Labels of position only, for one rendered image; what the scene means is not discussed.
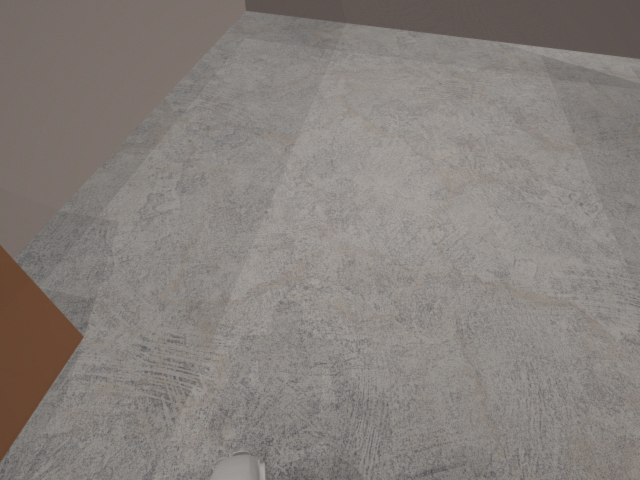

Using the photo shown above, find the robot left thigh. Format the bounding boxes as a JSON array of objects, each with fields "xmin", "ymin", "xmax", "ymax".
[{"xmin": 209, "ymin": 454, "xmax": 266, "ymax": 480}]

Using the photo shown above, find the cabinet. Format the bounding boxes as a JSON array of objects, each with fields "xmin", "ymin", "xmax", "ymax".
[{"xmin": 0, "ymin": 245, "xmax": 84, "ymax": 462}]

